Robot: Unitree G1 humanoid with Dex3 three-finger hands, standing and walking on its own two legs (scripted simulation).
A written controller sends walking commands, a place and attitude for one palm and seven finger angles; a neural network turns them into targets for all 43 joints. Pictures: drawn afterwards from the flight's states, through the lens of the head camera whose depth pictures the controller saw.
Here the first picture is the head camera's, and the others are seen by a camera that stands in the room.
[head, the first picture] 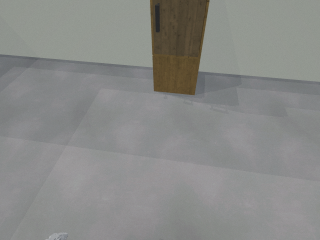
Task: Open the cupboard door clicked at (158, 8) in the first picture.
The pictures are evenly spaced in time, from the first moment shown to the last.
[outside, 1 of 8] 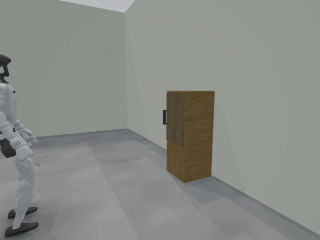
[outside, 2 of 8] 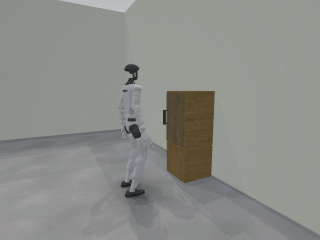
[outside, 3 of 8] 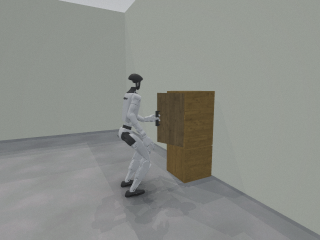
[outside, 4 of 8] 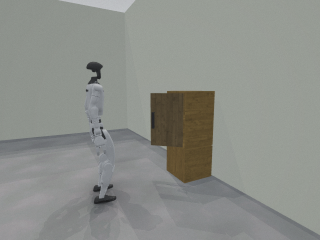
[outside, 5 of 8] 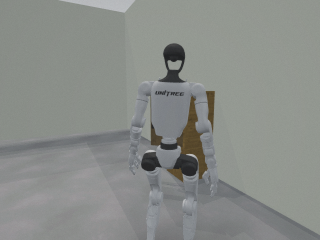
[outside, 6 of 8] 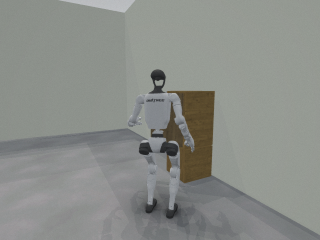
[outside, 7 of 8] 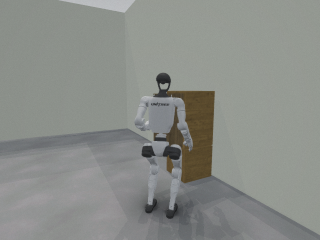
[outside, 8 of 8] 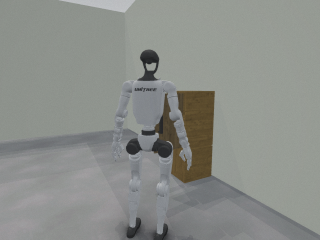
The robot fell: no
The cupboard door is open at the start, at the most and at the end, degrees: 0 97 96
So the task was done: yes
